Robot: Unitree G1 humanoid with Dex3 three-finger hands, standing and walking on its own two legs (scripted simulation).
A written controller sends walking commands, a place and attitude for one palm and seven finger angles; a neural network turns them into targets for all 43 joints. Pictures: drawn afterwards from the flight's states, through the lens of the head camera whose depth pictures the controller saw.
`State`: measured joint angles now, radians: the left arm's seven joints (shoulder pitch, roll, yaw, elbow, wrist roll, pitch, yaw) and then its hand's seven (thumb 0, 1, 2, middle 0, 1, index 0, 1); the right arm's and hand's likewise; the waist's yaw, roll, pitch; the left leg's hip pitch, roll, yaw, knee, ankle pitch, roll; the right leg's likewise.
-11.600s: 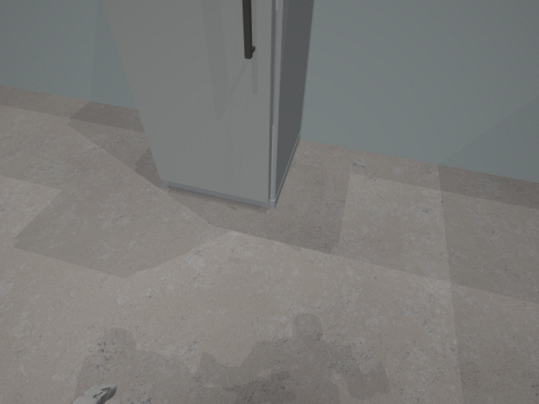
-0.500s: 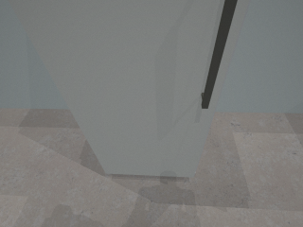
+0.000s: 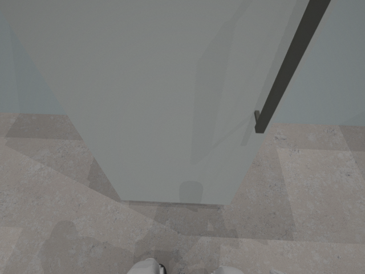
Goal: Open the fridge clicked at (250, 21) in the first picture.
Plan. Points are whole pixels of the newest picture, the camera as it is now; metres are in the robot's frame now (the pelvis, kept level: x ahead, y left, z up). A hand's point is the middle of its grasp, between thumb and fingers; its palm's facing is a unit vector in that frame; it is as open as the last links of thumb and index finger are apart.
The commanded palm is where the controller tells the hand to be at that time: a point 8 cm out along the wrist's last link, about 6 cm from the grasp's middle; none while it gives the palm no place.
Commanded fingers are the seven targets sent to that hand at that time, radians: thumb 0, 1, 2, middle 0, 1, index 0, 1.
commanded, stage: come to a stop and stand still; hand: right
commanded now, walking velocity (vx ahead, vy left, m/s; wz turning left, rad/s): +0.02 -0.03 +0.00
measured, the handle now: (293, 41) +0.46 -0.15 +0.26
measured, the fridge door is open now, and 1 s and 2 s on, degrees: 0 0 0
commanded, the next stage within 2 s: look again from close up in 1.08 s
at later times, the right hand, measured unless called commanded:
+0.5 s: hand out of the picture -0.06 -0.19 -0.16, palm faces +0.02 +0.98 -0.21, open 7.4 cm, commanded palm none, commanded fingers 0.00 -0.90 -0.90 0.20 0.30 0.20 0.30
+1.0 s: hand out of the picture -0.09 -0.17 -0.17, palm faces +0.02 +0.99 -0.15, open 7.3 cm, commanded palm none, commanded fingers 0.00 -0.90 -0.90 0.20 0.30 0.20 0.30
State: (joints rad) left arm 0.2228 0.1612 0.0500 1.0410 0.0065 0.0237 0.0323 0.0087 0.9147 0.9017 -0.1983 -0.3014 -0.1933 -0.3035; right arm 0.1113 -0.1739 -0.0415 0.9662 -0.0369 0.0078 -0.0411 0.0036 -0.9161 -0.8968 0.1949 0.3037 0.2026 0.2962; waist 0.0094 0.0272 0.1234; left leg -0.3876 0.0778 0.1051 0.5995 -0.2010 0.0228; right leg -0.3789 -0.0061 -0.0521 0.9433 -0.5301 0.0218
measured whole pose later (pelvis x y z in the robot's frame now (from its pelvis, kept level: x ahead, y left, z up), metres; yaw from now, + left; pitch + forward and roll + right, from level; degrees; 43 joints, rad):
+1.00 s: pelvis -0.07 -0.01 +0.01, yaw +1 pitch -1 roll +0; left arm 0.36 0.09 0.00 1.14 0.02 0.01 0.02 0.01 0.91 0.90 -0.20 -0.30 -0.19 -0.30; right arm 0.33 -0.12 0.00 1.11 -0.02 0.00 -0.03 0.00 -0.91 -0.90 0.20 0.30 0.20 0.30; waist 0.01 0.01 0.04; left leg -0.18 -0.01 0.07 0.46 -0.26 0.03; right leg -0.29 -0.02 -0.08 0.44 -0.13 -0.02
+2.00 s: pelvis -0.04 -0.05 +0.01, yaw +2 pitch -1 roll +1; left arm 0.23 0.21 0.00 1.02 -0.01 -0.02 0.01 0.01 0.91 0.90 -0.20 -0.30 -0.20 -0.30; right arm 0.32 -0.21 -0.01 0.92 0.01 0.06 -0.04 0.01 -0.91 -0.90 0.20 0.30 0.20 0.30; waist 0.00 0.01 0.04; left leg -0.15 0.04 0.02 0.45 -0.29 -0.03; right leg -0.26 0.03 -0.12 0.46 -0.20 -0.08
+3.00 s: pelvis -0.03 -0.05 -0.01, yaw -2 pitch +4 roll +3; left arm 0.27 0.29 -0.03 0.59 -0.07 -0.26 0.09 0.02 0.91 0.90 -0.20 -0.30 -0.20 -0.30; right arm 0.24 -0.39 -0.37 0.02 0.38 -0.09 0.45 0.00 0.11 -0.46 0.27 0.96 0.27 0.95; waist -0.03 -0.04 -0.06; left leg -0.36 -0.02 0.08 0.67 -0.38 0.01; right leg -0.48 0.01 -0.04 0.74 -0.33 -0.07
